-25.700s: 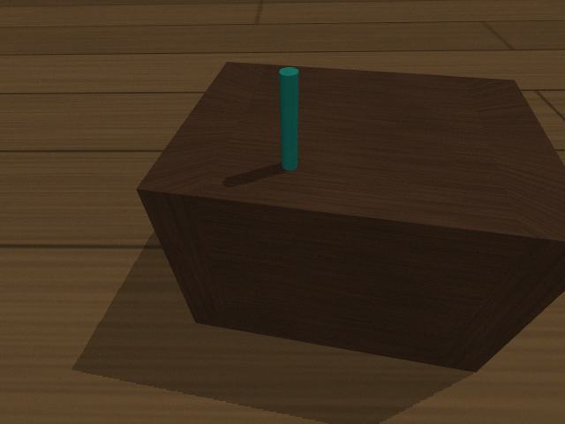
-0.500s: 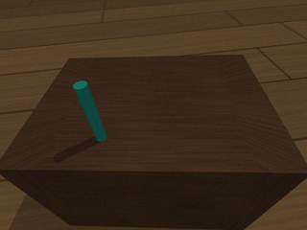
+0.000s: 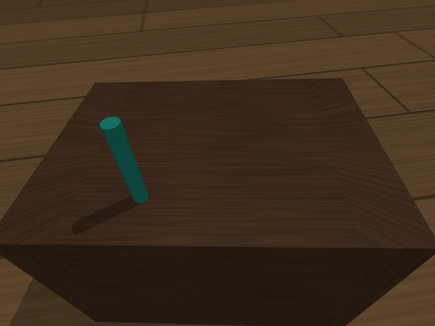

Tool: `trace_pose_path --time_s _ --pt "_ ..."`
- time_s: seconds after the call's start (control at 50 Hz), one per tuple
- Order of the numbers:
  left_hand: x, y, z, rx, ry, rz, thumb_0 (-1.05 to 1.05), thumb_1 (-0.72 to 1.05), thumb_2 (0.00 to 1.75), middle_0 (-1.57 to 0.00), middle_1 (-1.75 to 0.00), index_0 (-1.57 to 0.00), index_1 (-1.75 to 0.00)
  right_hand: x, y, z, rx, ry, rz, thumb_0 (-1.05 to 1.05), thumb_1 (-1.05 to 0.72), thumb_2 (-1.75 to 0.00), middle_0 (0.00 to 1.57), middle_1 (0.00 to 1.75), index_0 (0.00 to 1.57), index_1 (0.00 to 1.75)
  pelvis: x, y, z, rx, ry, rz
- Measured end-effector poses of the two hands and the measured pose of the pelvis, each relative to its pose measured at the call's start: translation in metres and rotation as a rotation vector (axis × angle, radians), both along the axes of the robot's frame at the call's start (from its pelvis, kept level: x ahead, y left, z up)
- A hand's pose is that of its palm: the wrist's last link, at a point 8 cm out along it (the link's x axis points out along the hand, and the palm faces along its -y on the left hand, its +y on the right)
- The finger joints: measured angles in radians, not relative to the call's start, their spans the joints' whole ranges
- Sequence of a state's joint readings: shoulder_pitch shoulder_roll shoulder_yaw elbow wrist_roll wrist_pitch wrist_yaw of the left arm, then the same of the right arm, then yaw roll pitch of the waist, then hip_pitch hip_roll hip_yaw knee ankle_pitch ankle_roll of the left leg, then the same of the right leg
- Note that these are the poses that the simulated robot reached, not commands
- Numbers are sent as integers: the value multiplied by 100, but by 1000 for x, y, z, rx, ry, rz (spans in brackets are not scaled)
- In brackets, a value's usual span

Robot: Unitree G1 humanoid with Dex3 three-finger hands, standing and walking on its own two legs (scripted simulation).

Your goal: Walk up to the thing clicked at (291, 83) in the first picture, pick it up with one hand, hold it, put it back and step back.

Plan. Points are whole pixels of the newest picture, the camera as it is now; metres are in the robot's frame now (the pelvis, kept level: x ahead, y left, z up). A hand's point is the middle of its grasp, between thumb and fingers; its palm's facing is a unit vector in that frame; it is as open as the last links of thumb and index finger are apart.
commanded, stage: home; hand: left
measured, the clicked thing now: (127, 165) +0.47 +0.23 +0.04
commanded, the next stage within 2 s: stand in 0.08 s
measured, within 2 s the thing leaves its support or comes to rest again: neither
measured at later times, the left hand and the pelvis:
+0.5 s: hand out of the picture +0.07 +0.26 -0.15, palm faces -0.02 -0.93 -0.36, open 12.7 cm; pelvis +0.00 +0.00 +0.00, yaw +0 degrees
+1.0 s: hand out of the picture +0.07 +0.26 -0.15, palm faces -0.03 -0.94 -0.35, open 7.4 cm; pelvis +0.00 +0.00 +0.00, yaw +0 degrees
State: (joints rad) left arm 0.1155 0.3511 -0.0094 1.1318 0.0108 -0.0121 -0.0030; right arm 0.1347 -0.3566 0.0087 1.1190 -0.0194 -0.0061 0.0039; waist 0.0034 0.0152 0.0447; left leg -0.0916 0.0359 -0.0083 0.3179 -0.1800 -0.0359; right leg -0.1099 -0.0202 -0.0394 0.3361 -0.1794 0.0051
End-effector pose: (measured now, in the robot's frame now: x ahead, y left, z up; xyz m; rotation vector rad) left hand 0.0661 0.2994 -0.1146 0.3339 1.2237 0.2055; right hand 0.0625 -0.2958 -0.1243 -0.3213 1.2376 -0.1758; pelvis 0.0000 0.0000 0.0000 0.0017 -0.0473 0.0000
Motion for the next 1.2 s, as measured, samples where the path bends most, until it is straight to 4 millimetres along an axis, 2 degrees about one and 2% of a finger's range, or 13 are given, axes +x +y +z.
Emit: trace_pose_path --time_s 0.22,0.32,0.42,0.54,0.66,0.76,0.92,1.2 --pt "0 1 0 -1 -1 3 -1 -55 4 -5 -5 -6 -5 1 2 1 1 -7 2 1 -90 -90 21 30 21 30 0 1 0 2 -2 -2" --pt "-1 2 0 1 0 4 -1 -45 15 -11 -13 -11 -13 1 1 1 1 -5 0 1 -90 -90 21 30 21 30 0 1 0 3 0 -2" --pt "-2 2 0 1 3 2 -1 -20 40 -16 -22 -16 -22 0 1 0 1 -3 -3 1 -90 -90 21 30 20 30 0 0 0 2 0 -3" --pt "-2 1 0 -2 1 0 0 22 70 -19 -28 -19 -27 1 1 1 1 -4 -5 1 -90 -90 21 30 20 30 0 0 0 2 -1 -3" --pt "-1 0 -1 -6 -2 0 0 62 84 -20 -29 -20 -29 0 1 1 1 -5 -6 1 -90 -90 21 30 20 30 0 0 0 1 -1 -3" --pt "-1 0 -1 -8 -1 -1 0 79 88 -20 -30 -20 -30 0 1 1 0 -2 -6 1 -90 -90 21 30 20 30 0 1 0 1 1 -3" --pt "0 1 -1 -6 4 -3 0 89 89 -20 -30 -20 -30 -1 1 1 -1 2 -11 1 -90 -90 21 30 20 30 1 1 0 1 2 -4" --pt "2 2 -2 -10 8 -4 0 91 90 -20 -30 -20 -30 2 3 2 -1 5 -10 1 -90 -90 21 30 20 30 4 3 0 1 5 -4"
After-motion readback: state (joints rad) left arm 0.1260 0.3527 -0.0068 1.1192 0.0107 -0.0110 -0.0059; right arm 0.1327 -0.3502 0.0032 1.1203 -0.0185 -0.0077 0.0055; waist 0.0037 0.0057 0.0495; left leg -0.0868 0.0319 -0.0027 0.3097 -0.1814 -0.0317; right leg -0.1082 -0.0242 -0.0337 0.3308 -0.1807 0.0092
